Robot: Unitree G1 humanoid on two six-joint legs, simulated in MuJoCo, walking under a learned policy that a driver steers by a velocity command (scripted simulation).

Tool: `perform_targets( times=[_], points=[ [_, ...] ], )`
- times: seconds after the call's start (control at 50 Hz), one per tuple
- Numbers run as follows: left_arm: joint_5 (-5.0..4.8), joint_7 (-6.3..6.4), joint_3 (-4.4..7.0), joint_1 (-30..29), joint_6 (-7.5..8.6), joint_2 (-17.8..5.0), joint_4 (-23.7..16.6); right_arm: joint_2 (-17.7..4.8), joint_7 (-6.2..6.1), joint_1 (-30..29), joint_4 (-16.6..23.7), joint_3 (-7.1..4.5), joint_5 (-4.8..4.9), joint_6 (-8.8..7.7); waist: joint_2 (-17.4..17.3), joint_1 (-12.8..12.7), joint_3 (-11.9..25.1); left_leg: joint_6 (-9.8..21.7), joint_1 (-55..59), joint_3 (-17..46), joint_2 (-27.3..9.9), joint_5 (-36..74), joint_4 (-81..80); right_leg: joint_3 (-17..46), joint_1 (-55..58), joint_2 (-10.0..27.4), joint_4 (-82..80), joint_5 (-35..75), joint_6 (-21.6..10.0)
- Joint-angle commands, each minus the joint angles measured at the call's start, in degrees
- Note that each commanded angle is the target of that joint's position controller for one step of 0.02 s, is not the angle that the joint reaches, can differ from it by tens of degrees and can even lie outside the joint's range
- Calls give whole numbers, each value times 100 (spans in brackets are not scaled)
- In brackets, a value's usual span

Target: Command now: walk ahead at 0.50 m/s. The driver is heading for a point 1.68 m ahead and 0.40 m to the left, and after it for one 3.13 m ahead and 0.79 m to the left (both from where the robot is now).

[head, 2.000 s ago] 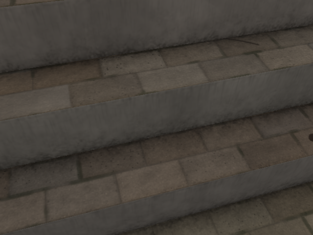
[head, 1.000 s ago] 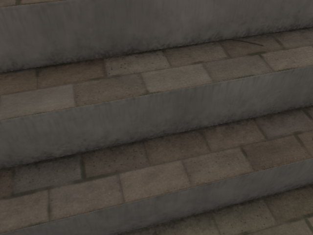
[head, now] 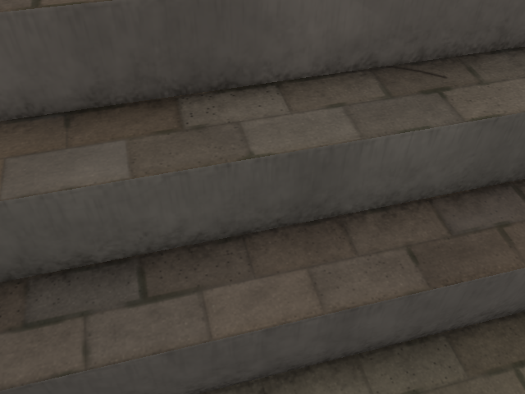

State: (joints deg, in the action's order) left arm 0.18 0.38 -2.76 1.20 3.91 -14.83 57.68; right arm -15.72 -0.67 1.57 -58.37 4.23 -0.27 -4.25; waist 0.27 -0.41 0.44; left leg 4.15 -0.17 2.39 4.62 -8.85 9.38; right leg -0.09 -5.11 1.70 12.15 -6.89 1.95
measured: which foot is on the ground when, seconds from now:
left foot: down 0.00-1.00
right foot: down 0.00-1.00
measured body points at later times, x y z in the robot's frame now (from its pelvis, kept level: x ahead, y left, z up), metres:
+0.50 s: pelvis +0.00 +0.00 +0.00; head +0.00 +0.00 +0.45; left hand +0.16 +0.25 -0.12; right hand +0.16 -0.25 -0.12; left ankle -0.05 +0.07 -0.75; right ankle +0.00 -0.14 -0.75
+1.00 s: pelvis -0.01 +0.00 +0.00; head +0.00 +0.00 +0.45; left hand +0.10 +0.26 -0.14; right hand +0.10 -0.27 -0.13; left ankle -0.05 +0.07 -0.75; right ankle +0.00 -0.14 -0.75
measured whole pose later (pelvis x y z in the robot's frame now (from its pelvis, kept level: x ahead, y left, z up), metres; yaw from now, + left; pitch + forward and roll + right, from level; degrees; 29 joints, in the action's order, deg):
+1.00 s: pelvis -0.01 +0.00 +0.00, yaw +0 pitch -1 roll +0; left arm 0.5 0.7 -1.2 5.3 2.6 -15.3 60.9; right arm -15.9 -1.2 5.2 -61.1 2.9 -0.1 -2.8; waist 0.7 -0.6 -1.5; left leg 3.7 -2.2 2.2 4.4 -11.2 14.5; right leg 0.2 -6.9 1.5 16.6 -8.8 1.7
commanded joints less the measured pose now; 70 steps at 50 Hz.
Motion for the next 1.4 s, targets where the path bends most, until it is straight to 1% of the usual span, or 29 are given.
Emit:
perform_targets(
  times=[0.02, 0.58, 0.66, 0.92, 0.94, 1.0, 1.24, 1.4],
  points=[
    [-3, 15, 121, -442, 75, -634, -339, -706, -18, -416, 321, -135, 3, -72, -34, 1, 465, -176, -2, 654, -1146, 1705, 41, 490, 242, 657, 40, 1081, -124],
    [-3, 19, 133, -446, 73, -633, -332, -706, -22, -420, 328, -146, 1, -67, -32, -1, 462, -183, -13, 663, -1135, 1678, 41, 481, 257, 655, 39, 1085, -118],
    [2, 22, 162, -231, 61, -676, -228, -762, -23, -221, 222, -182, 12, -48, -26, -10, 415, -175, -43, 622, -1138, 1845, 188, 450, 265, 646, 198, 1217, -133],
    [29, 32, 242, 74, -51, -688, -17, -750, -64, 59, 21, -252, 13, 79, -24, -23, 248, -144, -263, 618, -1099, 1496, 414, 455, 106, 606, 431, 1010, -171],
    [21, 43, 267, 190, -62, -706, 60, -763, -70, 146, -13, -267, 25, 81, 10, -10, 219, -129, -289, 635, -1074, 1288, 386, 467, 92, 581, 439, 944, -178],
    [35, 52, 283, 259, -88, -690, 110, -748, -72, 206, -51, -278, 17, 94, -8, -25, 124, -125, -388, 647, -1064, 1153, 392, 482, 58, 575, 457, 904, -191],
    [42, 64, 328, 526, -161, -632, 277, -666, -96, 462, -121, -317, 7, 139, -22, -31, 26, -109, -508, 653, -1050, 831, 452, 527, -53, 548, 468, 759, -213],
    [49, 48, 359, 602, -190, -593, 345, -619, -85, 591, -126, -342, -2, 142, -14, -41, -40, -101, -599, 642, -1044, 617, 458, 545, -112, 534, 453, 649, -223]
  ],
)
